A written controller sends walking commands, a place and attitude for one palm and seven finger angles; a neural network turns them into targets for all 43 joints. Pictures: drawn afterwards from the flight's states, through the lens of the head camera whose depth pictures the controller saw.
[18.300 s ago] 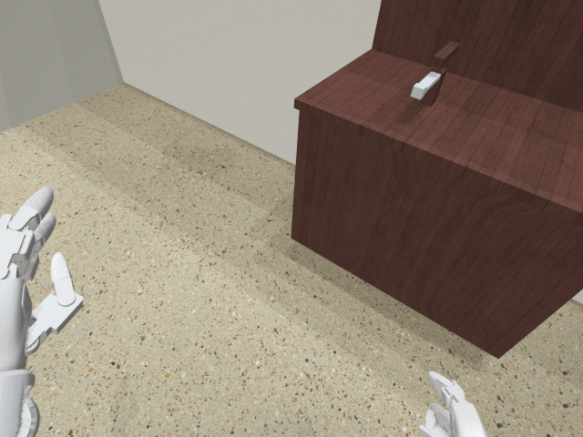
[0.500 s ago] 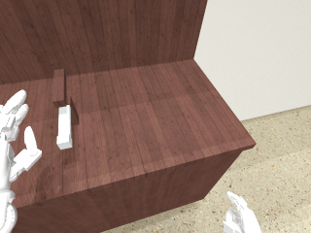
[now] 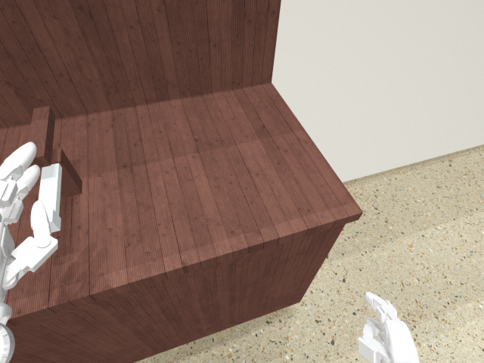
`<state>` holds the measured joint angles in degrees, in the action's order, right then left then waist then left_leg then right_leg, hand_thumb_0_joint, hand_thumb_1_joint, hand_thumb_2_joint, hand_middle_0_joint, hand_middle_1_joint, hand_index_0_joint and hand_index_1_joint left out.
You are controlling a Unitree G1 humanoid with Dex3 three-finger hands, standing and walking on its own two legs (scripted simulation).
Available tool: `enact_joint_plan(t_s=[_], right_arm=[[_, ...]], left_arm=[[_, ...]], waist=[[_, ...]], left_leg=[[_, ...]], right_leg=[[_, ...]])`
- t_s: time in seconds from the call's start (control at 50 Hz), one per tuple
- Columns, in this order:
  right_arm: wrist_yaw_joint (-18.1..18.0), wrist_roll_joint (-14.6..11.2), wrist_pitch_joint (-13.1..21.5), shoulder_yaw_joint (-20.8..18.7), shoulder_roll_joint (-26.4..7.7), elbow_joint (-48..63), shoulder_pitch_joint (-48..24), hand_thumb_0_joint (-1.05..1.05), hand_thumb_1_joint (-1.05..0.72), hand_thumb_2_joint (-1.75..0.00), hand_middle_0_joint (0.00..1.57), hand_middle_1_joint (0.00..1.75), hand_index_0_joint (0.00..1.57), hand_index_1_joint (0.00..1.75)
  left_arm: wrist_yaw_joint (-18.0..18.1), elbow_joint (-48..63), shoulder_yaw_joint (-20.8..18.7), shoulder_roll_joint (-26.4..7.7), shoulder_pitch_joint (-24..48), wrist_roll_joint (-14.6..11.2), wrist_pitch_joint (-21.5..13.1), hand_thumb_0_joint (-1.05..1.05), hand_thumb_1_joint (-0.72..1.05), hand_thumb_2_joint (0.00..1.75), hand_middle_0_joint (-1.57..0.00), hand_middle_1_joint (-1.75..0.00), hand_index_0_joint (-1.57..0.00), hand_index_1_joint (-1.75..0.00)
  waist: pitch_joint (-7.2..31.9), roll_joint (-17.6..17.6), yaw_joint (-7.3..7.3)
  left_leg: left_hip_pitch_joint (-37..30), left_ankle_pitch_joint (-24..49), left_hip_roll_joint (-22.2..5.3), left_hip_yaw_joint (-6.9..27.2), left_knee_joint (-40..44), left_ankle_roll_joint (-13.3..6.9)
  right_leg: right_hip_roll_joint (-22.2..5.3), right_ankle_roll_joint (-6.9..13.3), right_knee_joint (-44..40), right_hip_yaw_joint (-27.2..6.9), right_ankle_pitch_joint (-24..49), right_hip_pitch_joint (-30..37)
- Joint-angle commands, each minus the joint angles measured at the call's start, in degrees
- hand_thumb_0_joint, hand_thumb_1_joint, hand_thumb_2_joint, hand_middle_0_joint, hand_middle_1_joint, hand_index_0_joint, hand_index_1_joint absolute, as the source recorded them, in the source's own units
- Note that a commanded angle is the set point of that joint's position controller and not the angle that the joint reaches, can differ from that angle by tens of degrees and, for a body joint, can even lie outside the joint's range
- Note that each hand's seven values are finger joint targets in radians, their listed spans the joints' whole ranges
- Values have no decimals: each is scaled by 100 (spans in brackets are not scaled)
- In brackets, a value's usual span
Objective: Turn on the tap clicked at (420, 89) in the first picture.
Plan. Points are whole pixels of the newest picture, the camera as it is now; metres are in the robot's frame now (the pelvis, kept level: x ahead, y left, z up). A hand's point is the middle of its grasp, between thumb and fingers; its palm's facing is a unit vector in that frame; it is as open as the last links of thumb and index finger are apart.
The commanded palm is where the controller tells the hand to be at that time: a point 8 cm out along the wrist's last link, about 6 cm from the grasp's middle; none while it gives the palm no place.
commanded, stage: come to a stop and stand still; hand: left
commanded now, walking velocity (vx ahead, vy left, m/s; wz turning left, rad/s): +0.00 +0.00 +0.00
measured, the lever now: (47, 222) +0.30 +0.34 +0.06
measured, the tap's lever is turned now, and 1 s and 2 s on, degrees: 0 0 0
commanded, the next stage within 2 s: look again from close up in 1.26 s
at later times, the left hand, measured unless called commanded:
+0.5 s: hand (12, 215) +0.23 +0.27 +0.20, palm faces +0.45 -0.77 -0.46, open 7.4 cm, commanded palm +0.14 +0.28 +0.18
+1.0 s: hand out of the picture +0.20 +0.34 +0.17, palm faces +0.45 -0.82 -0.35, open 7.4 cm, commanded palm +0.13 +0.36 +0.18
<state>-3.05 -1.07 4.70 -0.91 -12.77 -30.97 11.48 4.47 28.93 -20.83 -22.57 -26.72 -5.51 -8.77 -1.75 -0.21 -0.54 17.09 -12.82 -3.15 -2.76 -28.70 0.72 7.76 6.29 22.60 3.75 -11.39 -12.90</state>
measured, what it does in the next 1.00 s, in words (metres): shifts its weight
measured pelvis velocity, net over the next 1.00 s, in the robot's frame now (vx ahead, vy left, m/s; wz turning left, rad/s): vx -0.01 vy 0.07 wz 0.06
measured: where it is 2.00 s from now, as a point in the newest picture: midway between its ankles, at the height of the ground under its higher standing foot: outside the picture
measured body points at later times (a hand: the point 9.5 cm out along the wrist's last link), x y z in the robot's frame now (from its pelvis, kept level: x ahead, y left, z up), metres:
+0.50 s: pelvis -0.01 +0.00 +0.00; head +0.02 -0.01 +0.45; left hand +0.20 +0.31 +0.23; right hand +0.19 -0.21 -0.08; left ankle +0.02 +0.13 -0.74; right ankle +0.01 -0.03 -0.74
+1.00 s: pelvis -0.01 +0.07 +0.00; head +0.02 +0.09 +0.45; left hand +0.17 +0.38 +0.19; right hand +0.19 -0.15 -0.07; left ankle +0.02 +0.13 -0.74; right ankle +0.01 -0.03 -0.74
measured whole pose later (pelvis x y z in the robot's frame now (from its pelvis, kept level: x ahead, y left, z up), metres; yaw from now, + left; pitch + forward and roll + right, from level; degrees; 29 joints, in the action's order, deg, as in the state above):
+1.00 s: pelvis -0.01 +0.07 +0.00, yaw +4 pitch +1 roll +0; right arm 1.7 -1.7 10.1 0.6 -13.2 -33.7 12.0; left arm 7.7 24.8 -20.2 -24.2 -21.3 -5.1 -15.0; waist -3.4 -2.4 -2.5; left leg 17.3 -10.9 4.6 -2.4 -27.1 -4.7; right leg 0.0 1.6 29.1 4.6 -14.5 -15.7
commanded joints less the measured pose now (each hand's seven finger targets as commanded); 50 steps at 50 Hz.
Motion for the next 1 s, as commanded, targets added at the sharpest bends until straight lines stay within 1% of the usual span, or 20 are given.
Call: enact_joint_plan(t_s=[0.0,0.06,0.08,0.18,0.26,0.36,0.38,0.4,0.42,0.44,0.46,0.52,0.56,0.6,0.66,0.68,0.7,0.78,0.86,0.98], right_arm=[[-54,-9,262,-217,-594,825,-408,0,-90,-90,20,30,20,30],[-35,-80,279,-167,-575,798,-465,0,-90,-90,20,30,20,30],[-46,-95,260,-127,-582,757,-616,0,-90,-90,20,30,20,30],[-66,-62,189,-82,-608,727,-706,0,-90,-90,20,30,20,30],[-41,-52,128,-84,-608,754,-604,0,-90,-90,20,30,20,30],[-12,-65,116,-79,-605,768,-604,0,-90,-90,20,30,20,30],[-472,-512,-65,1094,-797,1578,442,0,-90,-90,20,30,20,30],[-292,-311,311,122,-262,879,-151,0,-90,-90,20,30,20,30],[-92,-76,309,86,-706,649,-310,0,-90,-90,20,30,20,30],[38,1,354,-31,-832,706,-331,0,-90,-90,20,30,20,30],[138,-1,414,-43,-817,731,-235,0,-90,-90,20,30,20,30],[412,-89,555,-67,-820,758,-118,0,-90,-90,20,30,20,30],[475,-113,697,-97,-832,702,-108,0,-90,-90,20,30,20,30],[425,-98,769,-122,-870,634,-171,0,-90,-90,20,30,20,30],[364,-60,873,-128,-916,571,-237,0,-90,-90,20,30,20,30],[336,-61,856,-105,-950,532,-354,0,-90,-90,20,30,20,30],[308,-60,854,-120,-899,469,-279,0,-90,-90,20,30,20,30],[331,-93,902,-128,-936,459,-320,0,-90,-90,20,30,20,30],[407,-88,894,-168,-897,462,-218,0,-90,-90,20,30,20,30],[418,-98,754,-204,-879,536,-301,0,-90,-90,20,30,20,30]], left_arm=[[189,1029,-598,-847,274,-27,-327,0,90,90,-20,-30,-20,-30],[320,1111,-645,-898,295,20,-357,0,90,90,-20,-30,-20,-30],[381,1179,-676,-983,264,62,-340,0,90,90,-20,-30,-20,-30],[417,1031,-629,-982,199,125,-317,0,90,90,-20,-30,-20,-30],[373,797,-575,-875,294,111,-291,0,90,90,-20,-30,-20,-30],[335,809,-403,-787,468,140,-258,0,90,90,-20,-30,-20,-30],[494,2994,-1257,-5007,5390,-70,-1074,0,90,90,-20,-30,-20,-30],[378,164,-1677,-2269,3427,207,-785,0,90,90,-20,-30,-20,-30],[375,-554,-1143,-1809,2396,163,-590,0,90,90,-20,-30,-20,-30],[318,-228,-1232,-1963,2041,115,-597,0,90,90,-20,-30,-20,-30],[254,-188,-1047,-1745,1471,35,-653,0,90,90,-20,-30,-20,-30],[214,86,-613,-1116,217,-120,-780,0,90,90,-20,-30,-20,-30],[266,227,-600,-1140,85,-162,-868,0,90,90,-20,-30,-20,-30],[345,372,-788,-1327,167,-155,-938,0,90,90,-20,-30,-20,-30],[402,629,-914,-1506,668,-140,-1027,0,90,90,-20,-30,-20,-30],[427,840,-1034,-1778,979,-120,-1030,0,90,90,-20,-30,-20,-30],[426,687,-888,-1556,1048,-97,-1019,0,90,90,-20,-30,-20,-30],[451,918,-697,-1477,1298,-39,-989,0,90,90,-20,-30,-20,-30],[433,878,-460,-1133,1072,27,-976,0,90,90,-20,-30,-20,-30],[369,601,-675,-1186,658,-17,-921,0,90,90,-20,-30,-20,-30]], waist=[[814,9,44],[889,109,-11],[851,308,-34],[776,296,-85],[803,-86,-81],[705,-94,-75],[-11,1226,247],[136,584,44],[339,437,-55],[556,343,-150],[715,8,-200],[1102,-463,-348],[984,-492,-350],[1044,-163,-308],[861,-110,-223],[915,113,-180],[888,167,-162],[959,679,-179],[840,669,-193],[866,465,-181]], left_leg=[[-695,139,-140,265,-145,-282],[-663,81,24,271,-153,-280],[-752,204,2,320,-29,-307],[-761,592,-77,409,130,-357],[-703,631,-76,437,107,-357],[-873,538,-86,489,150,-384],[-222,719,361,343,277,-308],[-818,449,-344,510,225,-285],[-838,391,-74,517,108,-286],[-652,45,-2,450,-115,-271],[-364,-4,64,426,-313,-298],[-113,469,86,391,-282,-314],[-251,604,86,462,-166,-316],[-557,781,28,536,84,-321],[-534,532,30,751,171,-265],[-676,459,4,813,248,-274],[-596,384,-26,854,328,-262],[-635,343,-92,1063,560,-253],[-511,417,-277,1287,801,-165],[-631,727,-430,1413,1027,-16]], right_leg=[[-1341,-924,-910,-1215,536,-322],[-1458,-1167,-1143,-1486,508,-8],[-1454,-1172,-1117,-1413,602,2],[-1447,-1139,-948,-1298,1166,276],[-1437,-1180,-909,-1321,1404,464],[-1451,-1088,-994,-1359,824,197],[-1149,-892,-991,-717,543,74],[-1322,-554,-464,-765,-656,-575],[-1170,-584,-510,-1061,-124,-563],[-1388,-575,-589,-1411,60,-451],[-1598,-597,-597,-1636,269,-165],[-1753,-684,-152,-1350,1711,485],[-1747,-659,-110,-1203,1588,213],[-1557,-613,34,-977,1309,10],[-1539,-425,-117,-1029,564,-191],[-1507,-383,-66,-1044,412,-280],[-1481,-388,-53,-926,316,-207],[-1371,-374,158,-785,293,-90],[-1263,-443,329,-525,159,-94],[-1203,-489,498,-432,-168,-278]])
